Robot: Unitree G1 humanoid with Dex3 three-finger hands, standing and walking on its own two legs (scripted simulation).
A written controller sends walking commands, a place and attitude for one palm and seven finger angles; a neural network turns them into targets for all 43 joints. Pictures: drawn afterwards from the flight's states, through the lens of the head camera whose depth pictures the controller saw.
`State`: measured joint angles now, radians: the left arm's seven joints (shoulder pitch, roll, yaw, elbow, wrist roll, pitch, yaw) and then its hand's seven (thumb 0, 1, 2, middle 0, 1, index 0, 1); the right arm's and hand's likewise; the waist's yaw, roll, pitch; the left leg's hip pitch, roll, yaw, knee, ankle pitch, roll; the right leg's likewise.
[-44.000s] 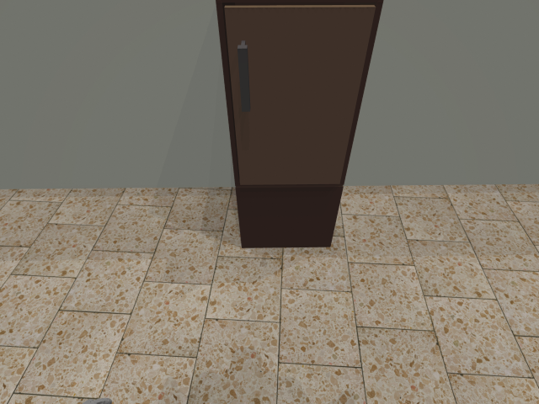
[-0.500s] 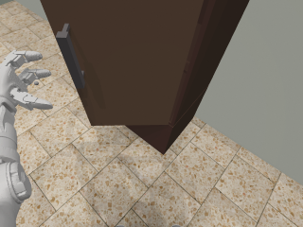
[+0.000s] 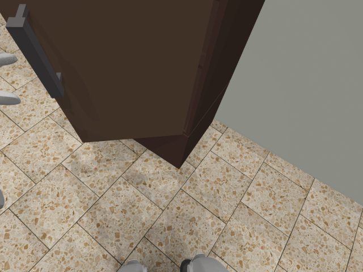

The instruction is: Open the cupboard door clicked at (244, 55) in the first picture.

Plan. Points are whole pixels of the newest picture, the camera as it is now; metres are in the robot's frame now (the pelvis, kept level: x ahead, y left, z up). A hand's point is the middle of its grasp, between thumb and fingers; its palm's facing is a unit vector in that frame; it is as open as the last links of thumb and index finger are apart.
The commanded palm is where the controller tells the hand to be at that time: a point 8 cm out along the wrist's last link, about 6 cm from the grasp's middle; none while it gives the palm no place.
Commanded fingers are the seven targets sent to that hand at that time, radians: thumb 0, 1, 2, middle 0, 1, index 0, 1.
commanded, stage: move the hooked fingers beside the handle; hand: left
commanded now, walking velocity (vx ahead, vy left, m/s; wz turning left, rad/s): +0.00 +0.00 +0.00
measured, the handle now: (42, 56) +0.54 +0.25 +0.12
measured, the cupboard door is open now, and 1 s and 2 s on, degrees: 42 42 42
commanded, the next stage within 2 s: slide the fingers in behind the handle in 0.96 s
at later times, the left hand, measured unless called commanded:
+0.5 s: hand out of the picture +0.47 +0.30 +0.12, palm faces +0.04 -1.00 +0.03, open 14.0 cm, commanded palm +0.45 +0.35 +0.12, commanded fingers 0.00 -0.50 0.30 -0.30 -1.20 -0.30 -1.20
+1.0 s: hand (4, 78) +0.47 +0.29 +0.12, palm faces +0.06 -1.00 +0.00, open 14.0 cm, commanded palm +0.45 +0.34 +0.11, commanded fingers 0.00 -0.50 0.30 -0.30 -1.20 -0.30 -1.20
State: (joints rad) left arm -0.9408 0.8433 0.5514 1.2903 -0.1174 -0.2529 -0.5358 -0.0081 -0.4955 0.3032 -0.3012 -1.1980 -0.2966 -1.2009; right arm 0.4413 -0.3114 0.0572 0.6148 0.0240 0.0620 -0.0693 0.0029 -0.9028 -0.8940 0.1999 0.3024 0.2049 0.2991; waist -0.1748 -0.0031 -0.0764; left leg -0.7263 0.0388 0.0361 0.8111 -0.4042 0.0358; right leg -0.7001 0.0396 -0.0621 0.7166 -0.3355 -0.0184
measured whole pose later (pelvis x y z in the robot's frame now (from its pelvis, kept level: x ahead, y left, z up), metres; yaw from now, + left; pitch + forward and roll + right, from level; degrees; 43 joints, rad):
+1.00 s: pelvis -0.01 +0.00 +0.00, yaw +1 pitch +17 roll -3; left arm -0.92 0.78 0.51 1.26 -0.12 -0.27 -0.48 -0.01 -0.50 0.30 -0.30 -1.20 -0.30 -1.20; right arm 0.44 -0.31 0.06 0.61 0.03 0.07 -0.07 0.00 -0.90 -0.89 0.20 0.30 0.20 0.30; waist -0.17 0.00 -0.07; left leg -0.73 0.04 0.02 0.83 -0.40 0.03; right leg -0.70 0.04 -0.07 0.74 -0.34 -0.02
